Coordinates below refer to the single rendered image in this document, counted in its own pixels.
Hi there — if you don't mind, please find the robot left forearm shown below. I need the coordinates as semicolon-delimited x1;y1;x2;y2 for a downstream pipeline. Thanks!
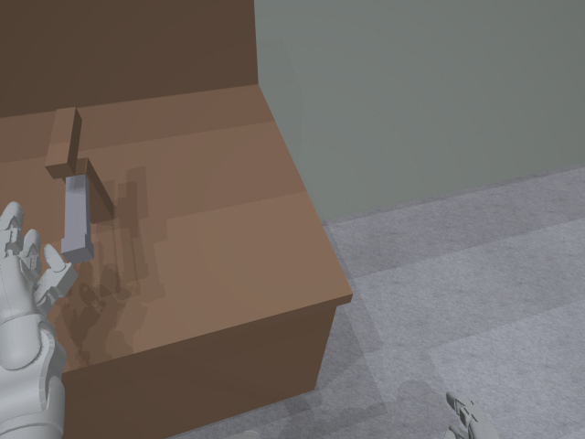
0;314;67;439

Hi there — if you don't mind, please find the tap lever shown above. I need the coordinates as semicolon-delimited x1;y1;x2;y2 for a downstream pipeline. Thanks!
61;174;94;265

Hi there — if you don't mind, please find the right robot hand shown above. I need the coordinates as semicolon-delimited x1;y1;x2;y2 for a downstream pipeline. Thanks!
444;391;501;439

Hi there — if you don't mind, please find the left robot hand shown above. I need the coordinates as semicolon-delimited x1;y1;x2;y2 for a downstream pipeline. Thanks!
0;201;78;326

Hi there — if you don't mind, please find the counter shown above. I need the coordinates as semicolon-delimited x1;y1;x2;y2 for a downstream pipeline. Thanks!
0;0;353;439

